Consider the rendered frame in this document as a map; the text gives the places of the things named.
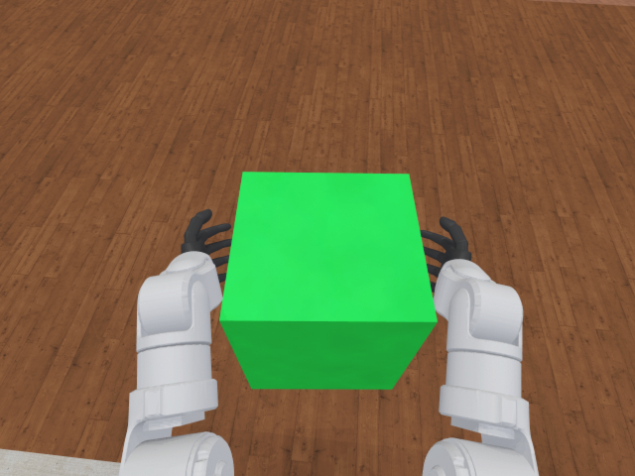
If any carton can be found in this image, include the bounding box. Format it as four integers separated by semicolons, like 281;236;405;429
219;172;438;390

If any left robot hand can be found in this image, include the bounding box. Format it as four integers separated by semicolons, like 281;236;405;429
181;209;232;283

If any robot right upper arm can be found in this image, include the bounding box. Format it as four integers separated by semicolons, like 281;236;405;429
423;438;536;476

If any right robot forearm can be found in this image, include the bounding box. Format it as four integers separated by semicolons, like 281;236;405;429
433;259;539;476

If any left robot forearm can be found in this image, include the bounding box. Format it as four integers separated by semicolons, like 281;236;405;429
118;251;223;476

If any robot left upper arm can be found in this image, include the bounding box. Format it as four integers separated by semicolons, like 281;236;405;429
121;431;234;476

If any right robot hand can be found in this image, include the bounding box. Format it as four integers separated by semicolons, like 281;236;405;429
420;217;471;293

